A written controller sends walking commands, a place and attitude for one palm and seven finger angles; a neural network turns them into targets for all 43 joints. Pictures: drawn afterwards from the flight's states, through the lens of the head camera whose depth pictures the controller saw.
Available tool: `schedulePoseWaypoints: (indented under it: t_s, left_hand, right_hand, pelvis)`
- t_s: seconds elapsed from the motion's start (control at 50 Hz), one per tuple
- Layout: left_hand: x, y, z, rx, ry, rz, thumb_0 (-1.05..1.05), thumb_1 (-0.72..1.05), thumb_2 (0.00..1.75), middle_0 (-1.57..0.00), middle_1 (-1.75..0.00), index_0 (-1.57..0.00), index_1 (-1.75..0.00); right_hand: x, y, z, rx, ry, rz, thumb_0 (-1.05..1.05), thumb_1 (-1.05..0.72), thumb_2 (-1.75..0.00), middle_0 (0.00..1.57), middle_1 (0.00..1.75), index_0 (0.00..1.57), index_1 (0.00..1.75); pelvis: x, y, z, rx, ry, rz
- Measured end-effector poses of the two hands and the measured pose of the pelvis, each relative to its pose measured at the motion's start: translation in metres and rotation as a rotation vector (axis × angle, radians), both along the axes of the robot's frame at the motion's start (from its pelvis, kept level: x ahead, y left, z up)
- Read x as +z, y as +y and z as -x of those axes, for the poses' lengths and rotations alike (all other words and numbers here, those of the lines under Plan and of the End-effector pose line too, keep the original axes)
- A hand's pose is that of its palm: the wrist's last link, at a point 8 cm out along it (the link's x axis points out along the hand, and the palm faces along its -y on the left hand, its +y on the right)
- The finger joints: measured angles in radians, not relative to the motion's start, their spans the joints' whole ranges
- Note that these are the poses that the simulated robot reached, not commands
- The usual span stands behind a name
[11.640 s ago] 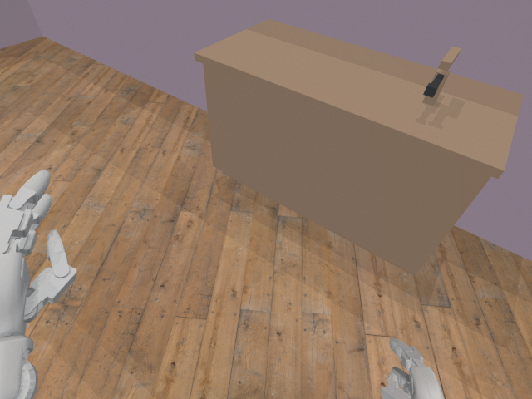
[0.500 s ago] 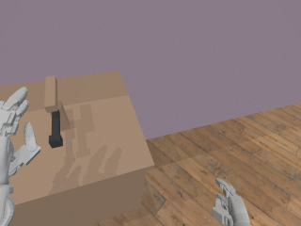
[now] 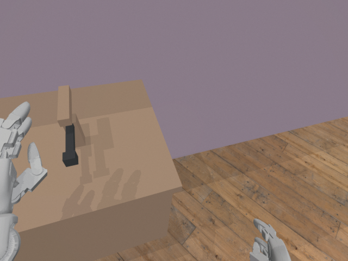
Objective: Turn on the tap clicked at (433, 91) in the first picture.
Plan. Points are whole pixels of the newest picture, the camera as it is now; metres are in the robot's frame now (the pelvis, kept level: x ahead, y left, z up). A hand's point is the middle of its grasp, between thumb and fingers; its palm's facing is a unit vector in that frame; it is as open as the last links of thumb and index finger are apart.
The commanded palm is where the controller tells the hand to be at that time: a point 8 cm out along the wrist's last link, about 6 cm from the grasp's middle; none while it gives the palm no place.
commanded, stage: look again from close up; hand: left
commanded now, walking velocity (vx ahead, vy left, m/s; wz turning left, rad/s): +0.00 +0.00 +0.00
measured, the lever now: (70, 158) +0.32 +0.29 +0.03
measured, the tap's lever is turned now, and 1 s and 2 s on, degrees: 0 0 0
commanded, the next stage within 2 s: turn the palm inward beside the body in 0.06 s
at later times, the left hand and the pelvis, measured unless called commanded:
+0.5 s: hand (73, 185) +0.21 +0.21 +0.12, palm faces +0.32 -0.87 -0.36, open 7.4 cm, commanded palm +0.16 +0.26 +0.16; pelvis +0.00 -0.03 -0.01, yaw +1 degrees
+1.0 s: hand (77, 183) +0.21 +0.19 +0.14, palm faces +0.50 -0.82 -0.28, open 7.4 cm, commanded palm +0.15 +0.23 +0.15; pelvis +0.02 -0.09 -0.03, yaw +3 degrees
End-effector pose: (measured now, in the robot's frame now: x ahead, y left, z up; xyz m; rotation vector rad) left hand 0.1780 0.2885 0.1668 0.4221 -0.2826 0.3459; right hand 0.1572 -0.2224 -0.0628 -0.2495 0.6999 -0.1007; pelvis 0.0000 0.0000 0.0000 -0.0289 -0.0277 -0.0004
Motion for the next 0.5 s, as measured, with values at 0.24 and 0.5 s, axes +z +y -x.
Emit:
schedulePoseWaypoints:
  t_s: [0.24,0.5]
  left_hand:
    - [0.027,0.018,-0.023,0.029,-0.071,-0.154,0.01,0.89,0.9,-0.22,-0.31,-0.22,-0.3]
    - [-0.026,-0.042,0.003,0.014,0.194,0.062,0.01,0.89,0.9,-0.21,-0.31,-0.21,-0.3]
  right_hand:
    - [-0.01,0.003,-0.011,0.117,0.024,0.027,0.01,-0.91,-0.9,0.2,0.3,0.2,0.3]
    - [-0.018,-0.023,-0.041,0.106,-0.028,-0.055,0.01,-0.91,-0.9,0.2,0.3,0.21,0.3]
  pelvis:
    - [-0.005,-0.006,0.003,0.045,0.014,-0.013]
    - [-0.013,-0.034,-0.002,0.018,0.046,-0.038]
